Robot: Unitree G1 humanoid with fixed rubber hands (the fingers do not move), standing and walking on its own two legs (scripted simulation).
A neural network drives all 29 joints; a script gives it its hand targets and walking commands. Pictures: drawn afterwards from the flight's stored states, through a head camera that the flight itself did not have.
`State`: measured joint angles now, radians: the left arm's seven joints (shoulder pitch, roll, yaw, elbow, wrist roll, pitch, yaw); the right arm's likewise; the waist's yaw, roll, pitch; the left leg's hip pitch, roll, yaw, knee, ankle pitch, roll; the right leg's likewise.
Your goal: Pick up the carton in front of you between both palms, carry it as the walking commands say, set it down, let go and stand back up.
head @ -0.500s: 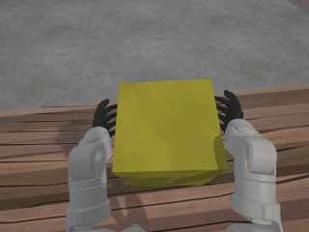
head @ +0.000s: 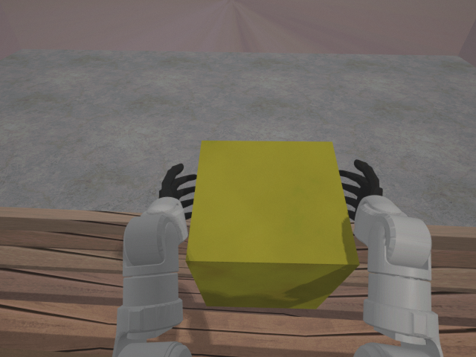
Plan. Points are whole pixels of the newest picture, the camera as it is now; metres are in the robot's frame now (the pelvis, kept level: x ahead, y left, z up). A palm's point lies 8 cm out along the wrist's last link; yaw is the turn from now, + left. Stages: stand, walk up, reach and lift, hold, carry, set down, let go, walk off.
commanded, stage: carry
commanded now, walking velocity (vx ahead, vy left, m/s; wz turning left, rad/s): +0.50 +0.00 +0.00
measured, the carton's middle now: (263, 231) +0.33 +0.03 +0.07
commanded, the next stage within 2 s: none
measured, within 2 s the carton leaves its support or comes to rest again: neither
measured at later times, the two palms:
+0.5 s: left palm (226, 191) +0.72 +0.18 -0.22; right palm (316, 198) +0.71 -0.13 -0.20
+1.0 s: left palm (230, 161) +1.20 +0.24 -0.45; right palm (288, 168) +1.20 -0.06 -0.46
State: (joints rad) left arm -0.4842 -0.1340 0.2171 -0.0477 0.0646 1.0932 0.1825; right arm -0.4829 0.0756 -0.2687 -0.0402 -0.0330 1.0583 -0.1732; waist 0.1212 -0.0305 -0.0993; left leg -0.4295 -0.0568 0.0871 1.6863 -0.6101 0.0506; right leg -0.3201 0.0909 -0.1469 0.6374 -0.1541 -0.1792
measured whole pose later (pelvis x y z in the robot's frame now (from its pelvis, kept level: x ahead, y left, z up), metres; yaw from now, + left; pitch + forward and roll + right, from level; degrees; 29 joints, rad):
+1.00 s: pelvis +0.87 +0.08 -0.54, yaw +4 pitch +2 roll +0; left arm -0.37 -0.06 0.19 0.13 -0.03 0.75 0.19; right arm -0.35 0.12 -0.22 0.11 -0.03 0.77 -0.17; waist -0.05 0.01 -0.07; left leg -0.45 -0.05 0.06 0.70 -0.14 0.16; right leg -0.50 0.06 -0.02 1.68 -0.56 -0.07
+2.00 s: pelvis +1.83 +0.14 -1.10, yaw +0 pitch +2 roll -6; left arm -0.37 -0.12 0.16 0.24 0.07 0.75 0.23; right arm -0.36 0.00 -0.18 0.21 0.08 0.72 -0.21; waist 0.06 0.06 -0.08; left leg -0.53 -0.08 -0.07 1.65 -0.64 0.02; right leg -0.55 0.17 -0.09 0.89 0.02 -0.16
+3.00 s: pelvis +2.80 +0.36 -1.38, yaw -4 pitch +11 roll -4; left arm -0.28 -0.16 0.12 0.05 0.08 0.70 0.22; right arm -0.25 0.15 -0.14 -0.03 -0.03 0.72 -0.31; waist -0.07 0.08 -0.02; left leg -0.28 -0.01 0.03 0.35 -0.23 0.09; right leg -0.67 0.02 -0.06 0.98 -0.36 0.03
